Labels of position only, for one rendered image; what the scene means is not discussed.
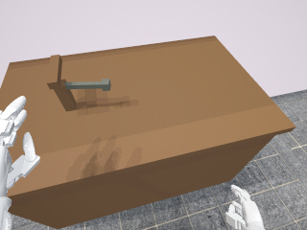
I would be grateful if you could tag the robot left forearm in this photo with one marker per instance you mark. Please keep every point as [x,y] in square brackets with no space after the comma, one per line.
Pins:
[6,219]

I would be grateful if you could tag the robot right hand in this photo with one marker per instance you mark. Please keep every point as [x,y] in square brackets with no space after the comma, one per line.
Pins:
[247,214]

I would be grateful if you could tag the counter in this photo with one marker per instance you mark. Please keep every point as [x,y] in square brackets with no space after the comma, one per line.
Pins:
[180,116]

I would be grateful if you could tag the robot left hand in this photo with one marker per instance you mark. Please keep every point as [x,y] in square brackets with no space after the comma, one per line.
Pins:
[10,121]

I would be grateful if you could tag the tap lever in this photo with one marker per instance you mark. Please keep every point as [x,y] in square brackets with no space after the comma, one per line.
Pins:
[104,84]

